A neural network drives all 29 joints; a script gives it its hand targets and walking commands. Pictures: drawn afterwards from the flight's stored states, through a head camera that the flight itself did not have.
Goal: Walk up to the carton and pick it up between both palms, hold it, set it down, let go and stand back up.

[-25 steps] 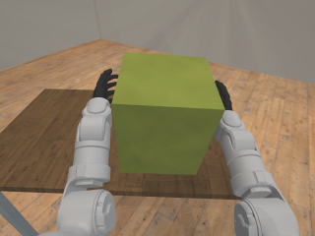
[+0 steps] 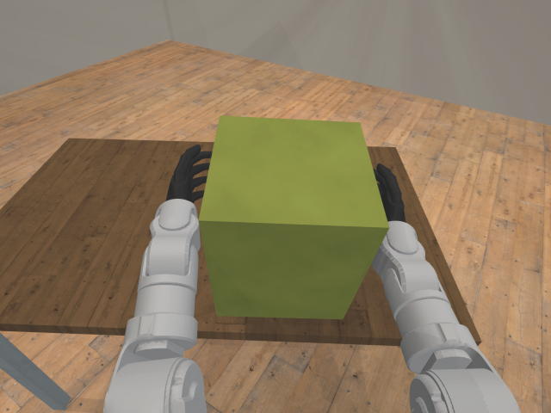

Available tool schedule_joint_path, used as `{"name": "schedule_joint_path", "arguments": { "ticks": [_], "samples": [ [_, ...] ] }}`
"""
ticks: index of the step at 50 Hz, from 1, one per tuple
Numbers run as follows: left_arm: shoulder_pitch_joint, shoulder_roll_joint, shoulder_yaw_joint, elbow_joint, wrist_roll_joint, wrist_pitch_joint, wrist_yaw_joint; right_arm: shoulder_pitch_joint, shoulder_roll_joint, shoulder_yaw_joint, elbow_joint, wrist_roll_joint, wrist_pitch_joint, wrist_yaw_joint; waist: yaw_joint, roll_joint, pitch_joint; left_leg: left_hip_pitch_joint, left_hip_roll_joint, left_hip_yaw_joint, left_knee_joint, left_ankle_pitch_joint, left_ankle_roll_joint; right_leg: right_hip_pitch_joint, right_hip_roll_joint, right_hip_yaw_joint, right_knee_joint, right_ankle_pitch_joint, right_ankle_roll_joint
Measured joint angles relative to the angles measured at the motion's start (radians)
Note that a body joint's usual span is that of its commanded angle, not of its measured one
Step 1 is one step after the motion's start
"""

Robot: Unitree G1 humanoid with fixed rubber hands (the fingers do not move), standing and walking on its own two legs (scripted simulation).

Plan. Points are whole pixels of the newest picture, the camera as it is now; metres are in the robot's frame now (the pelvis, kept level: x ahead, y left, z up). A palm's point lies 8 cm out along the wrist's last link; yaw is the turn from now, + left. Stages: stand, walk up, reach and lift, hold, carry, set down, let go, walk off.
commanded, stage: set down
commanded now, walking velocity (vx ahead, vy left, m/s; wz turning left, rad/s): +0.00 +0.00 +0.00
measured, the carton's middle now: (285, 223) +0.39 +0.01 +0.11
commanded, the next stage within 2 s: none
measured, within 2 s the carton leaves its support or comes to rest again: neither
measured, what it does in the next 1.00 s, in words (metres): stands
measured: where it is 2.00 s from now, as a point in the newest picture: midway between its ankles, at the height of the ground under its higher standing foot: outside the picture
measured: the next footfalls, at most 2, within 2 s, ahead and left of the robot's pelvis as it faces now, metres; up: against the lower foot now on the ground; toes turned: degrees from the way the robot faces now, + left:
none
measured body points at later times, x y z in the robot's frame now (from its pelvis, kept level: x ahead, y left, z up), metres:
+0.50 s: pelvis +0.01 +0.00 +0.00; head -0.01 +0.01 +0.45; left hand +0.41 +0.15 +0.14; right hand +0.40 -0.15 +0.11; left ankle +0.02 +0.13 -0.75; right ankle -0.01 -0.11 -0.75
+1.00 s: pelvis +0.02 -0.01 +0.00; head +0.01 +0.00 +0.45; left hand +0.42 +0.15 +0.12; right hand +0.42 -0.16 +0.09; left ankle +0.02 +0.13 -0.75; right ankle -0.01 -0.11 -0.75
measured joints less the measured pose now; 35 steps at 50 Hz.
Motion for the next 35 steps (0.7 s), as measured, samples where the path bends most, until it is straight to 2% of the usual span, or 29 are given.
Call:
{"name": "schedule_joint_path", "arguments": {
  "ticks": [6, 12, 19, 35],
  "samples": [
    [-0.005, -0.001, 0.0, 0.008, 0.0, -0.007, 0.002, -0.002, 0.0, -0.001, 0.032, -0.049, -0.031, 0.003, 0.0, 0.0, 0.0, 0.0, 0.0, 0.0, 0.0, 0.002, 0.0, 0.0, 0.0, 0.0, 0.0, 0.002, 0.0],
    [-0.028, -0.001, 0.001, 0.09, 0.0, -0.032, 0.015, -0.008, 0.0, -0.034, 0.1, -0.09, -0.06, 0.012, 0.001, 0.0, 0.0, 0.0, 0.0, 0.0, 0.0, 0.001, 0.0, 0.0, 0.0, 0.0, 0.0, 0.0, 0.0],
    [-0.037, 0.0, 0.001, 0.152, 0.0, -0.087, 0.025, -0.013, 0.0, -0.062, 0.14, -0.102, -0.097, 0.02, 0.005, 0.0, 0.0, 0.0, 0.002, 0.0, 0.0, -0.006, 0.0, 0.0, 0.002, 0.0, 0.0, -0.006, 0.0],
    [-0.037, 0.0, 0.001, 0.207, 0.0, -0.148, 0.037, -0.022, 0.0, -0.094, 0.184, -0.131, -0.133, 0.035, 0.021, 0.0, 0.008, 0.001, 0.011, 0.0, 0.0, -0.022, -0.01, 0.0, 0.01, 0.0, 0.0, -0.022, -0.001]
  ]
}}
